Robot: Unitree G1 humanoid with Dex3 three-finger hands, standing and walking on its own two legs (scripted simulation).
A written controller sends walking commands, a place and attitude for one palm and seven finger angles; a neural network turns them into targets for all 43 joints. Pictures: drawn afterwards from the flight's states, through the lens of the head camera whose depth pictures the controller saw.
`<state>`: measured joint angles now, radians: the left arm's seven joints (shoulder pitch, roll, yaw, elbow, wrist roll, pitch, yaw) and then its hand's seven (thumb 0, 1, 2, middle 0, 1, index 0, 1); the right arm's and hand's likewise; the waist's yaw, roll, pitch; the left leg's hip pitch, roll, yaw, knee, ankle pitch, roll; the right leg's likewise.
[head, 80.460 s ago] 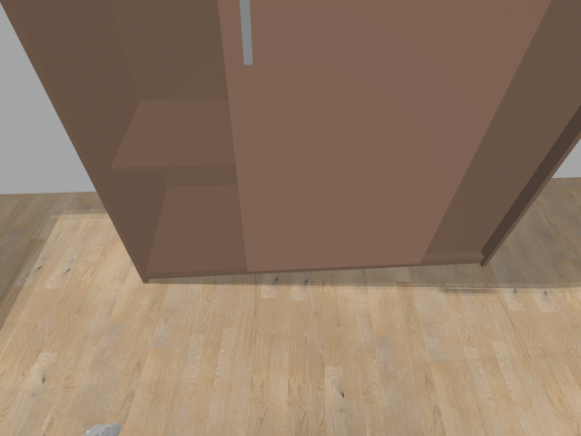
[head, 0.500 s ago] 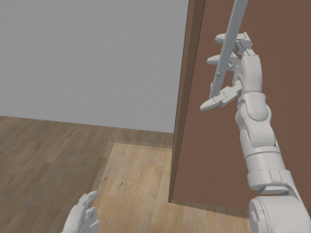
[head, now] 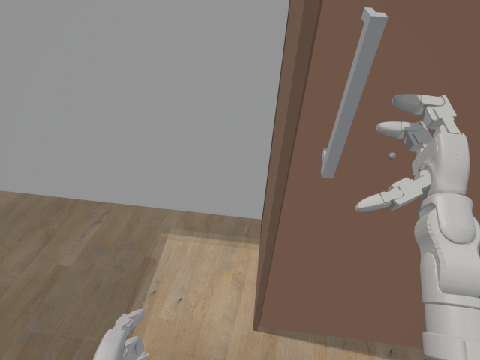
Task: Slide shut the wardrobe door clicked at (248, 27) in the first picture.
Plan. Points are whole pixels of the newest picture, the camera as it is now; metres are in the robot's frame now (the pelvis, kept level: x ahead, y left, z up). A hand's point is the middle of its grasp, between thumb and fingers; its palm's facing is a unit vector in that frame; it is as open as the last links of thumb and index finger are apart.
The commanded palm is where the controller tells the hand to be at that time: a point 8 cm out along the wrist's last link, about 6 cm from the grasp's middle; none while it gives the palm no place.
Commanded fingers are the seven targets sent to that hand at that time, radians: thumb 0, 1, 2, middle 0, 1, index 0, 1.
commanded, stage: slip the hand off the handle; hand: right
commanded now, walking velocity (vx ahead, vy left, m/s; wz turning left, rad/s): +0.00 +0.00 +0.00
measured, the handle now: (344, 103) +0.41 -0.13 +0.27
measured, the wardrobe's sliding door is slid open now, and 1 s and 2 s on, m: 0.00 0.00 0.00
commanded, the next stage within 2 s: draw the hand back to the body in 0.54 s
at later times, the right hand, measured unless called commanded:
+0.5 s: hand (409, 205) +0.24 -0.17 +0.24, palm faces +0.10 +0.99 -0.14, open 14.7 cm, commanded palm +0.21 -0.22 +0.24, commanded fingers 0.00 0.55 -0.20 0.25 1.15 0.25 1.15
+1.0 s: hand (426, 229) +0.23 -0.20 +0.21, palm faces +0.09 +0.99 -0.05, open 14.7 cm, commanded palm +0.19 -0.24 +0.22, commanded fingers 0.00 0.55 -0.20 0.25 1.15 0.25 1.15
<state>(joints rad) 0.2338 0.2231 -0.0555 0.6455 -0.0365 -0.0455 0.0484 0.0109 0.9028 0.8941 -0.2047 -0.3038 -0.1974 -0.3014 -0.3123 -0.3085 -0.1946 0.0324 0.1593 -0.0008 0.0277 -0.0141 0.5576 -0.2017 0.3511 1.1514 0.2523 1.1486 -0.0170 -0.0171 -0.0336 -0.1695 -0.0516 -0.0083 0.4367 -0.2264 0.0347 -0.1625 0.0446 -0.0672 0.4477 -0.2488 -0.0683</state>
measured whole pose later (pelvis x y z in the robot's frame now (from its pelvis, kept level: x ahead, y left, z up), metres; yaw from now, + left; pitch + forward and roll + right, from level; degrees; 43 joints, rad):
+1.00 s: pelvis +0.00 +0.01 +0.00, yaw -3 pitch -5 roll +1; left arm 0.13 0.26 -0.10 0.64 -0.08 -0.12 0.05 0.01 0.90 0.89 -0.20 -0.30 -0.20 -0.30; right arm 0.04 -0.32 -0.28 -0.44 0.35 0.53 0.17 -0.01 0.56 -0.20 0.25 1.15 0.25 1.15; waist -0.08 -0.06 -0.09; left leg -0.13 -0.04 0.04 0.49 -0.28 0.04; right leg -0.14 0.05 -0.02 0.51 -0.29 -0.06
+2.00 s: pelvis +0.01 -0.01 +0.00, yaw -2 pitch -5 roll +1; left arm 0.19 0.24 -0.02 0.65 0.00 -0.11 0.04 0.01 0.90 0.89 -0.20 -0.30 -0.20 -0.30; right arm 0.43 -0.36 -0.32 -0.36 0.09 -0.08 -0.08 0.01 -0.78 -0.85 0.21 0.36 0.21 0.36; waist -0.09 -0.04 -0.01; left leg -0.08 -0.04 0.03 0.39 -0.23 0.02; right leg -0.10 0.06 -0.03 0.44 -0.26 -0.08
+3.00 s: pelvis -0.05 -0.03 -0.01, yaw +0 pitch +1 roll +1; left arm 0.20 0.24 0.01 0.56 0.00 -0.05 0.07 0.01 0.90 0.89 -0.21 -0.30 -0.20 -0.30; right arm 0.50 -0.40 -0.41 -0.45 0.01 -0.21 -0.11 0.01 -0.88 -0.90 0.21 0.30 0.21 0.30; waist -0.03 -0.01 0.02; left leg -0.34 -0.02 -0.01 0.51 -0.19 -0.01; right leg -0.34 0.07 -0.08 0.53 -0.21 -0.12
